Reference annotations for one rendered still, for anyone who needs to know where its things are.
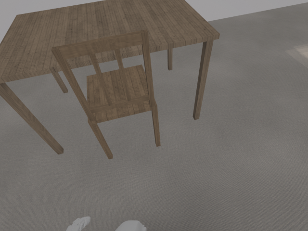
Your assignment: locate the chair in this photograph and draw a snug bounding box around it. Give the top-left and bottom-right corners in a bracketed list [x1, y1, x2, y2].
[51, 29, 161, 159]

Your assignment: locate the robot left thigh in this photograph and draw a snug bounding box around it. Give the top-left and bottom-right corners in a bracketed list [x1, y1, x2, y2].
[115, 220, 146, 231]

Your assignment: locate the robot left hand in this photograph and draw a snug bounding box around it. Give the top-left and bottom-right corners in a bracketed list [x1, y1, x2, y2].
[65, 217, 90, 231]

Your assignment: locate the table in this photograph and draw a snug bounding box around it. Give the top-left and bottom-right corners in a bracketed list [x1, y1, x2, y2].
[0, 0, 220, 154]

